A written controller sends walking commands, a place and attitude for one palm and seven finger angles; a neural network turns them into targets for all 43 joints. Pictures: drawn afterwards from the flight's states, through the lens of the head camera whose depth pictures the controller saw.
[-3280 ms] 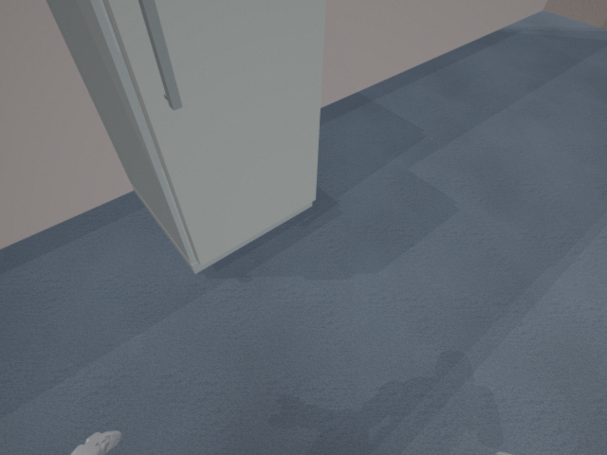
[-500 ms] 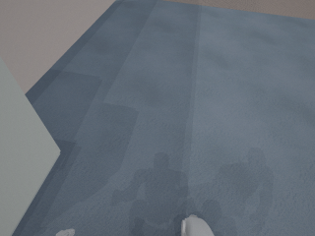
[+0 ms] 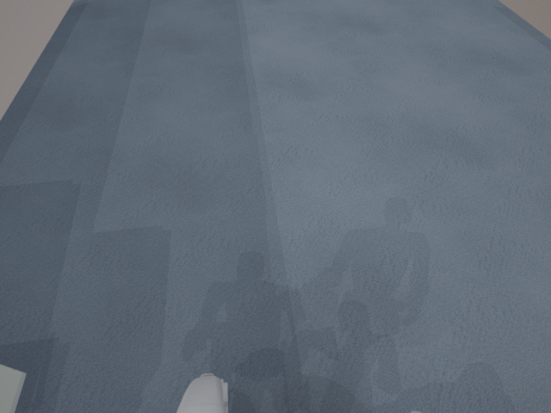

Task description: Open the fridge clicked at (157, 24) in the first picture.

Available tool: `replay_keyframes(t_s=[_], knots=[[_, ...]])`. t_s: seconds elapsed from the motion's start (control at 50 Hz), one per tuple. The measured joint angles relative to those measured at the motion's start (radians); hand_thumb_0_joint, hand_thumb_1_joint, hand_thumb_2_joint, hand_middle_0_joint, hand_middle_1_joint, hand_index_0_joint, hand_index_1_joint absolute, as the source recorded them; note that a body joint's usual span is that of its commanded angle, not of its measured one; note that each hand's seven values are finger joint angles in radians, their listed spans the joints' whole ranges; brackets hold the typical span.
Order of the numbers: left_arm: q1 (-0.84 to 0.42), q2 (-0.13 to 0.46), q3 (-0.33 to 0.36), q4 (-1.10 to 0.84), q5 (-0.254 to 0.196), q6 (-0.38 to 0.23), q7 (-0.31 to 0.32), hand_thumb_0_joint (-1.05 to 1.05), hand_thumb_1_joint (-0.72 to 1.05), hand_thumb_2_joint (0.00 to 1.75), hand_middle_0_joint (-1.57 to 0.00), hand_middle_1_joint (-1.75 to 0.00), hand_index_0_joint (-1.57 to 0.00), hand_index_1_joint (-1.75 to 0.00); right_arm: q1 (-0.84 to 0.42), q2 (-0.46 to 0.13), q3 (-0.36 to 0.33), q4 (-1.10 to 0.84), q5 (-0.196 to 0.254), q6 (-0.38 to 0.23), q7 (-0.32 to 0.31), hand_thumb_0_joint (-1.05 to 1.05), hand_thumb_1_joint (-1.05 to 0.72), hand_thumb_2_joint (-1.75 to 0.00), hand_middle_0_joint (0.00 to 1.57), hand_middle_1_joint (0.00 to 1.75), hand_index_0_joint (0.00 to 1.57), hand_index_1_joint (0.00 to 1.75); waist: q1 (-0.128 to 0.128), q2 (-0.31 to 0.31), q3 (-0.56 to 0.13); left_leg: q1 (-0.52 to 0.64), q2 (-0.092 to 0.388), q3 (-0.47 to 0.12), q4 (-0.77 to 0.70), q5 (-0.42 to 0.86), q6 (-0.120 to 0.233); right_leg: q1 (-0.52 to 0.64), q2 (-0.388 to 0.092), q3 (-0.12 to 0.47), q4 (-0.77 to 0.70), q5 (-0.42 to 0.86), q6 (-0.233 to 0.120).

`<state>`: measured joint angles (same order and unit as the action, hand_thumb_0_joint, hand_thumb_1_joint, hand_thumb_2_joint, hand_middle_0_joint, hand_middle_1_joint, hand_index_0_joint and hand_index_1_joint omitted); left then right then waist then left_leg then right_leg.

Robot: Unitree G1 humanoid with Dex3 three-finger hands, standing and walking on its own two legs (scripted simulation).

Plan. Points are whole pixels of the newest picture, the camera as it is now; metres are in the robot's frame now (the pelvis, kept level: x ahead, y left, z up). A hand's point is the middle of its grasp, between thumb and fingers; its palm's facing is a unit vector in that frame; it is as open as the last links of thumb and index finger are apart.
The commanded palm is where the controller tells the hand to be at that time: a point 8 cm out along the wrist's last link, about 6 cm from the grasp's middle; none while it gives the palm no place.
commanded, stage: turn to face it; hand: left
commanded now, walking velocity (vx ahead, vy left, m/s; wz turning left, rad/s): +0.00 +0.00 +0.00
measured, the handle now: out of the picture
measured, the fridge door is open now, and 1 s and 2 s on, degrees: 0 0 0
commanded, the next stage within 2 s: none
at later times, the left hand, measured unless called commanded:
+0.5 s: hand out of the picture +0.12 +0.26 -0.17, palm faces +0.15 -0.98 -0.16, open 7.4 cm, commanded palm none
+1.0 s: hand out of the picture +0.09 +0.24 -0.13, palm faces +0.41 -0.86 -0.30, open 7.4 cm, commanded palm none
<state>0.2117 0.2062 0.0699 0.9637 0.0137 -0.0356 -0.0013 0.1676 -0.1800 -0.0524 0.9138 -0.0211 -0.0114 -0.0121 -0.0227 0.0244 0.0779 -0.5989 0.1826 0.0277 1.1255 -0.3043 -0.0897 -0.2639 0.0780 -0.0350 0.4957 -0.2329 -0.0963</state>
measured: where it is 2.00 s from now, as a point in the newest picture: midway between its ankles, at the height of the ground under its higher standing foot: outside the picture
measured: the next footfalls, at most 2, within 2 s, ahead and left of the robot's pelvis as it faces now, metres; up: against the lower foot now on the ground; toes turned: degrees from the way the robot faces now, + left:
left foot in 0.22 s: +0.18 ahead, +0.15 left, +0.00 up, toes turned +5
right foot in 0.80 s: +0.12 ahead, -0.08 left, +0.00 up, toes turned +17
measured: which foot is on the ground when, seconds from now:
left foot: up 0.00-0.20, down 0.22-0.80, up 0.82-1.00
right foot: down 0.00-0.24, up 0.26-0.78, down 0.80-1.00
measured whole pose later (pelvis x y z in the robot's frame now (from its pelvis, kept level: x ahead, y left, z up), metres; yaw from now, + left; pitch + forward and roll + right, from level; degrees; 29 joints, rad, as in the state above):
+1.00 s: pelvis +0.08 +0.01 +0.01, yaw +25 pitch +0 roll +2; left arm 0.20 0.19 0.04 0.90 0.01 0.02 0.03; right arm 0.26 -0.26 -0.11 0.95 -0.02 0.08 0.02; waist -0.05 0.04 0.03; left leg -0.57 -0.01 -0.02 1.15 -0.32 -0.07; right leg -0.15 -0.06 -0.12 0.46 -0.30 -0.02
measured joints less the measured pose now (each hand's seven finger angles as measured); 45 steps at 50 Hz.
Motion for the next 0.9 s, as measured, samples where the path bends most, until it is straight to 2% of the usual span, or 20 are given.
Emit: replay_keyframes(t_s=[0.1,0.2,0.22,0.24,0.26,0.3,0.36,0.44,0.54,0.62,0.74,0.8,0.82,0.86,0.9], knots=[[0.053,0.013,0.005,0.011,0.005,0.001,0.005,0.00,0.92,0.89,-0.21,-0.30,-0.20,-0.30,-0.084,-0.015,0.003,-0.028,0.001,0.001,0.005,0.00,-0.91,-0.90,0.19,0.30,0.20,0.30,0.039,0.011,-0.024,-0.002,-0.036,-0.002,-0.172,0.046,0.001,0.042,0.003,0.038,-0.021,-0.026,0.022],[0.084,0.011,-0.010,0.030,0.005,0.004,0.023,0.00,0.91,0.89,-0.20,-0.30,-0.20,-0.30,-0.083,-0.014,0.020,0.006,0.009,-0.006,0.007,0.00,-0.91,-0.90,0.19,0.30,0.20,0.30,0.059,0.003,-0.046,0.151,-0.099,0.025,-0.434,0.091,0.030,0.105,-0.003,0.026,-0.012,-0.087,0.055],[0.091,0.009,-0.014,0.036,0.002,0.006,0.026,0.00,0.91,0.89,-0.20,-0.30,-0.20,-0.30,-0.072,-0.011,0.025,0.016,0.009,-0.010,0.007,0.00,-0.91,-0.90,0.19,0.30,0.20,0.30,0.060,0.000,-0.054,0.200,-0.112,0.026,-0.504,0.137,0.044,0.115,-0.005,0.019,0.005,-0.109,0.064],[0.090,0.013,-0.017,0.044,0.000,0.009,0.029,0.01,0.91,0.89,-0.20,-0.30,-0.19,-0.30,-0.062,0.000,0.028,0.030,0.008,-0.014,0.007,0.00,-0.91,-0.90,0.19,0.30,0.20,0.30,0.058,-0.023,-0.056,0.227,-0.133,0.030,-0.529,0.115,0.089,0.114,-0.021,0.015,0.039,-0.137,0.073],[0.085,0.016,-0.018,0.052,-0.005,0.014,0.032,0.01,0.91,0.89,-0.20,-0.30,-0.19,-0.30,-0.055,0.011,0.035,0.042,0.006,-0.016,0.008,0.00,-0.91,-0.90,0.19,0.30,0.20,0.30,0.062,-0.049,-0.052,0.236,-0.153,0.037,-0.524,0.090,0.119,0.100,-0.042,0.013,0.094,-0.153,0.082],[0.078,0.010,-0.024,0.063,-0.007,0.024,0.038,0.01,0.91,0.89,-0.20,-0.30,-0.19,-0.30,-0.041,0.027,0.049,0.057,0.005,-0.010,0.009,0.00,-0.91,-0.90,0.19,0.30,0.20,0.30,0.072,-0.074,-0.043,0.261,-0.168,0.051,-0.527,0.065,0.146,0.047,-0.063,0.012,0.248,-0.263,0.108],[0.055,-0.010,-0.030,0.073,-0.003,0.047,0.030,0.01,0.91,0.89,-0.20,-0.30,-0.19,-0.30,-0.013,0.038,0.055,0.066,0.005,0.007,0.002,0.00,-0.91,-0.90,0.20,0.30,0.20,0.30,0.053,-0.064,-0.034,0.289,-0.178,0.033,-0.580,0.090,0.155,-0.038,-0.082,0.002,0.424,-0.303,0.128],[0.017,-0.025,-0.020,0.049,0.001,0.062,0.018,0.01,0.91,0.89,-0.20,-0.30,-0.19,-0.30,0.017,0.018,0.027,0.065,0.009,0.022,-0.005,-0.01,-0.94,-0.90,0.20,0.30,0.20,0.30,0.029,-0.046,-0.020,0.293,-0.197,-0.002,-0.650,0.138,0.170,-0.132,-0.113,0.020,0.511,-0.226,0.142],[-0.018,-0.010,0.003,0.020,0.005,0.072,0.018,0.01,0.91,0.89,-0.20,-0.30,-0.20,-0.30,0.065,-0.006,0.006,0.070,0.006,0.035,0.001,-0.01,-0.93,-0.90,0.20,0.30,0.20,0.30,0.007,-0.044,-0.028,0.277,-0.225,-0.046,-0.699,0.179,0.171,-0.181,-0.132,0.046,0.521,-0.150,0.158],[-0.044,0.009,0.014,0.004,0.003,0.080,0.022,0.01,0.91,0.89,-0.20,-0.30,-0.19,-0.30,0.097,-0.013,-0.007,0.071,0.003,0.042,0.003,0.00,-0.92,-0.90,0.20,0.30,0.20,0.30,-0.015,-0.033,-0.035,0.259,-0.243,-0.086,-0.709,0.197,0.164,-0.167,-0.122,0.051,0.462,-0.164,0.165],[-0.087,0.015,0.011,-0.038,-0.009,0.080,0.027,0.01,0.91,0.89,-0.20,-0.30,-0.19,-0.30,0.120,-0.025,-0.023,0.067,-0.001,0.058,0.007,0.00,-0.91,-0.90,0.20,0.30,0.20,0.30,-0.042,0.005,-0.039,0.228,-0.267,-0.165,-0.700,0.220,0.137,-0.080,-0.075,0.055,0.255,-0.202,0.150],[-0.081,0.013,0.004,-0.065,-0.014,0.068,0.027,0.01,0.91,0.89,-0.20,-0.30,-0.19,-0.30,0.123,-0.035,-0.034,0.062,0.001,0.073,0.013,0.00,-0.91,-0.90,0.20,0.30,0.20,0.30,-0.035,0.014,-0.055,0.205,-0.292,-0.193,-0.678,0.223,0.112,0.017,-0.067,0.045,0.039,-0.136,0.125],[-0.074,0.010,0.003,-0.070,-0.010,0.062,0.029,0.01,0.91,0.89,-0.20,-0.30,-0.19,-0.30,0.118,-0.039,-0.040,0.062,0.005,0.079,0.013,0.00,-0.91,-0.90,0.20,0.30,0.20,0.30,-0.027,0.017,-0.058,0.181,-0.297,-0.189,-0.625,0.156,0.096,0.032,-0.069,0.040,-0.004,-0.066,0.102],[-0.059,0.000,-0.010,-0.070,-0.003,0.068,0.033,0.01,0.91,0.89,-0.20,-0.30,-0.20,-0.30,0.113,-0.050,-0.051,0.061,0.001,0.087,0.013,0.00,-0.91,-0.90,0.20,0.30,0.20,0.30,-0.025,0.031,-0.062,0.115,-0.295,-0.150,-0.422,-0.027,0.069,0.044,-0.080,0.013,0.004,-0.054,0.081],[-0.037,-0.007,-0.016,-0.067,-0.003,0.073,0.035,0.01,0.91,0.89,-0.20,-0.30,-0.20,-0.30,0.111,-0.061,-0.057,0.054,-0.004,0.092,0.020,0.00,-0.91,-0.90,0.20,0.30,0.20,0.30,-0.025,0.029,-0.071,0.059,-0.278,-0.099,-0.213,-0.065,0.054,0.071,-0.101,-0.013,-0.016,-0.065,0.078]])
